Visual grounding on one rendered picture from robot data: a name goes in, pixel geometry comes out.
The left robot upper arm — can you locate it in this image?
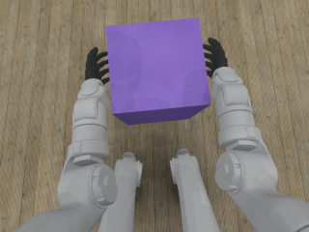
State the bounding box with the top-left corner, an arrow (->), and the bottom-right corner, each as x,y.
14,163 -> 119,232

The carton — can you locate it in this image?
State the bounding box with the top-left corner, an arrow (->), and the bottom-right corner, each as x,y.
105,17 -> 211,126

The left robot hand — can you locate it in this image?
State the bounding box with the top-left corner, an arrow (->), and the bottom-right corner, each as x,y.
85,47 -> 110,85

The robot left thigh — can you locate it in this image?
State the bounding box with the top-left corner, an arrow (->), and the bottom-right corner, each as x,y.
98,157 -> 143,232

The robot thigh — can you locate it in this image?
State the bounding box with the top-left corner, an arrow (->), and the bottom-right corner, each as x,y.
98,157 -> 143,232
169,154 -> 220,232

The robot left forearm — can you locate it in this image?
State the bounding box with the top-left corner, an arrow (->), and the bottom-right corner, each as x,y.
57,78 -> 110,198

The robot right forearm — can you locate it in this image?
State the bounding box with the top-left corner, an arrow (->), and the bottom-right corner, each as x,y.
211,67 -> 278,183

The robot right thigh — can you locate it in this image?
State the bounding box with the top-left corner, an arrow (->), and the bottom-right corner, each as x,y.
169,154 -> 220,232

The right robot upper arm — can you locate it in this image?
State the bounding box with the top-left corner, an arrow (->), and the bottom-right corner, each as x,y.
214,150 -> 309,232

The right robot hand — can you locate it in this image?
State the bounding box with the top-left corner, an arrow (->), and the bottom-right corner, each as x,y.
203,38 -> 228,78

